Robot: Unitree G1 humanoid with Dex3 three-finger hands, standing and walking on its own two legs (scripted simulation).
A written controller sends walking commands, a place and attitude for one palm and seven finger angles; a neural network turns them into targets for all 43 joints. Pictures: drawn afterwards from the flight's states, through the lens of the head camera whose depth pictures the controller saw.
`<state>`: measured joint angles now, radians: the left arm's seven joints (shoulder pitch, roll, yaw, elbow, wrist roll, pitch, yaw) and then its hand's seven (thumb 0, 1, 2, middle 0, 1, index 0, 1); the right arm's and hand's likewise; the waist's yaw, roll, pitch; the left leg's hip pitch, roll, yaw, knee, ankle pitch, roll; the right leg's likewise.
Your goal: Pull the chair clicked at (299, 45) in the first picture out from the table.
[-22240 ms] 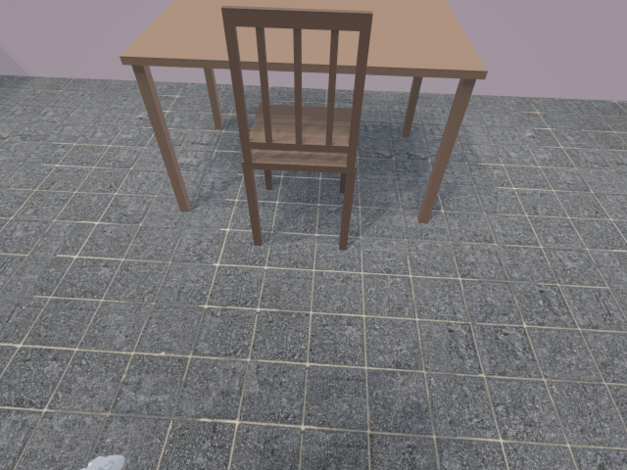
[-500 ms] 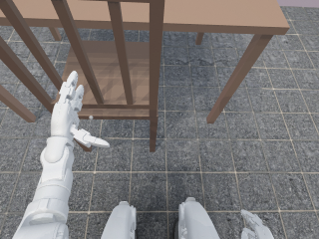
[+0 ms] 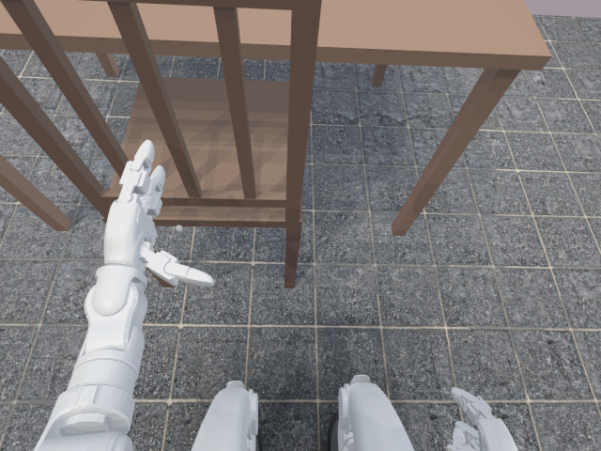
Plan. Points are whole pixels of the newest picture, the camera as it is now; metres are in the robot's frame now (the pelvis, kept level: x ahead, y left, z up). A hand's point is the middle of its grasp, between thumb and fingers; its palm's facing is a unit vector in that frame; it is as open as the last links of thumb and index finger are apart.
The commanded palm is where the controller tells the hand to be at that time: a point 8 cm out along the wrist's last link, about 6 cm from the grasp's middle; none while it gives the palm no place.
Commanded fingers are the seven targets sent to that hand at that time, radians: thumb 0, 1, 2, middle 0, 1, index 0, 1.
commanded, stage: aim the fingers beside a spindle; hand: left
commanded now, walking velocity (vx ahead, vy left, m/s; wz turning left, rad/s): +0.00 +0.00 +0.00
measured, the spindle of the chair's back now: (169, 125) +0.54 +0.19 +0.05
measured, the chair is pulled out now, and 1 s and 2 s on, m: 0.00 0.00 0.00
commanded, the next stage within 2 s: push the fingers through the gap in 0.02 s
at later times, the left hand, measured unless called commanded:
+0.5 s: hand (177, 210) +0.42 +0.17 +0.02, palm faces -0.01 -1.00 -0.04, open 17.0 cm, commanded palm +0.40 +0.22 +0.02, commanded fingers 0.00 -0.50 0.30 -0.06 -0.08 -0.06 -0.08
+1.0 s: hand (180, 177) +0.47 +0.17 +0.02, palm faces +0.01 -1.00 -0.03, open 16.9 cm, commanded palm +0.45 +0.22 +0.02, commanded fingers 0.00 -0.50 0.30 -0.06 -0.08 -0.06 -0.08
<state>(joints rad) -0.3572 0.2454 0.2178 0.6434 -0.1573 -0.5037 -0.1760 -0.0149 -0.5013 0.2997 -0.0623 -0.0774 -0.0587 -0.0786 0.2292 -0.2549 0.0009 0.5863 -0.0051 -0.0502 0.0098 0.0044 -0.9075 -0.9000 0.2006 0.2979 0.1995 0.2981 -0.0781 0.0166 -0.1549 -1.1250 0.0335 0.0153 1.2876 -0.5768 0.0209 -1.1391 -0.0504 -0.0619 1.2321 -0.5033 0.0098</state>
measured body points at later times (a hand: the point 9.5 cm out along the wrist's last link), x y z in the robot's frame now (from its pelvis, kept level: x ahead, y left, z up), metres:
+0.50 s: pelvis +0.00 +0.00 +0.00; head +0.13 +0.01 +0.43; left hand +0.41 +0.22 +0.03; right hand +0.11 -0.27 -0.12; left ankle +0.01 +0.10 -0.62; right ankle +0.04 -0.13 -0.62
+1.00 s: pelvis -0.01 +0.00 -0.01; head +0.14 +0.02 +0.42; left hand +0.46 +0.22 +0.03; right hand +0.05 -0.27 -0.12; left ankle +0.01 +0.10 -0.62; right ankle +0.04 -0.13 -0.62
